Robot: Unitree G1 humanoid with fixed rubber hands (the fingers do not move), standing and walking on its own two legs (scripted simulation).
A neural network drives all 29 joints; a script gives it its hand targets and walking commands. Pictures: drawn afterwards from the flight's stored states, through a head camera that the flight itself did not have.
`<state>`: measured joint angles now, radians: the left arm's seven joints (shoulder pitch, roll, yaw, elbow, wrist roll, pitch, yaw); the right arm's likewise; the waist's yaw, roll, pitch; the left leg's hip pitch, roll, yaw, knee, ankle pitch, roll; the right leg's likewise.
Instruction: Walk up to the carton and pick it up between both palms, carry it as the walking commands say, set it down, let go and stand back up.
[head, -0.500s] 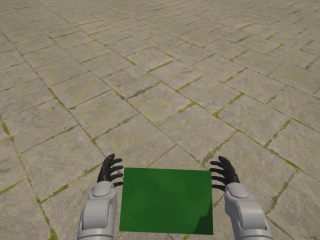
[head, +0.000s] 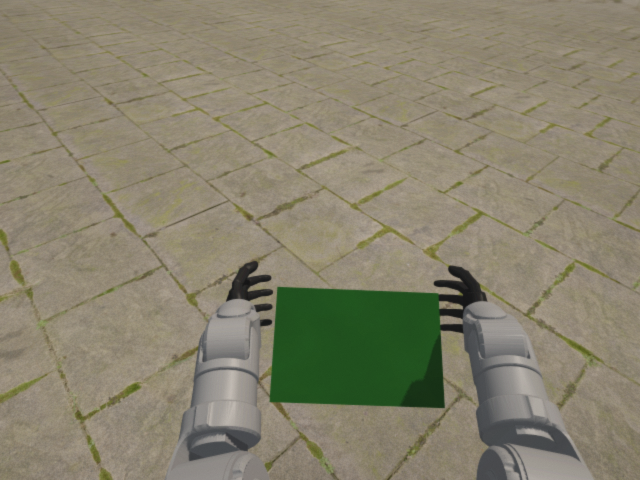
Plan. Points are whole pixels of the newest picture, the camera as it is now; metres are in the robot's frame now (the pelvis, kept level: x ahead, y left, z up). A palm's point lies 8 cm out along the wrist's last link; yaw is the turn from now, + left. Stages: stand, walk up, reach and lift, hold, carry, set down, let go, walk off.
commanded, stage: hold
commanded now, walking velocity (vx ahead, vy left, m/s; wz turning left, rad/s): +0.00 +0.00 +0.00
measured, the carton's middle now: (351, 347) +0.34 +0.00 -0.05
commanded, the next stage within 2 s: set down in 0.06 s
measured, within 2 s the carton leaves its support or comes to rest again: neither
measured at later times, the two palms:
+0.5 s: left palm (242, 347) +0.29 +0.16 +0.00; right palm (462, 348) +0.32 -0.16 +0.00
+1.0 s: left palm (243, 366) +0.31 +0.17 -0.09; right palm (434, 364) +0.35 -0.14 -0.09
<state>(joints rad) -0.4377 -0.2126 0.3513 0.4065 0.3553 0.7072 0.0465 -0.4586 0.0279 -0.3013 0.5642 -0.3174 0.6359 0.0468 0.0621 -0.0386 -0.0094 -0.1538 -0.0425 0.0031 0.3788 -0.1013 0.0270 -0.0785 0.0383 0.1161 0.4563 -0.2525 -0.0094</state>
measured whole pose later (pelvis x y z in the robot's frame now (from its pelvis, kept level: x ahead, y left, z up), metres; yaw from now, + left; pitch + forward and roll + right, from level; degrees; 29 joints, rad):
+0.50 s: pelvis +0.02 -0.03 +0.00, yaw +2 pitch +0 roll +1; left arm -0.23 -0.14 0.30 0.34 0.29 0.57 -0.04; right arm -0.24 0.15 -0.24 0.40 -0.29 0.55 -0.03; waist 0.06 -0.02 -0.01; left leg -0.28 -0.02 -0.04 0.43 -0.14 -0.01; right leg -0.19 0.07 0.07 0.49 -0.29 -0.04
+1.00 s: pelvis -0.01 -0.02 -0.04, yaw +2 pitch +20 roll -1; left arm -0.41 -0.18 0.45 0.47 0.31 0.28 0.00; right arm -0.44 0.13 -0.36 0.57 -0.26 0.26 -0.05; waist 0.05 -0.03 -0.09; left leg -0.89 -0.03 -0.04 0.72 -0.18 0.00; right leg -0.80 0.08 0.06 0.79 -0.34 -0.02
